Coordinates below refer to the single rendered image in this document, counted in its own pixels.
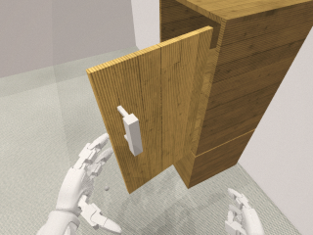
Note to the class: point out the left robot hand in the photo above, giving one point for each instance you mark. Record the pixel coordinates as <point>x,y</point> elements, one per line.
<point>79,179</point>

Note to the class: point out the handle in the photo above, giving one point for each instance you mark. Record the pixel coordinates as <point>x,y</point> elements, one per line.
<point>133,133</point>

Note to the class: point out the robot left forearm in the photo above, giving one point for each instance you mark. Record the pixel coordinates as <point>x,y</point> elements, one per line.
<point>60,223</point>

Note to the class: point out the cupboard door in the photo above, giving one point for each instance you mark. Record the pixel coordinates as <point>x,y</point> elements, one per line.
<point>161,86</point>

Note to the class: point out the right robot hand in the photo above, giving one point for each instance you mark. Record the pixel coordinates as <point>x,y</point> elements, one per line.
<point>247,220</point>

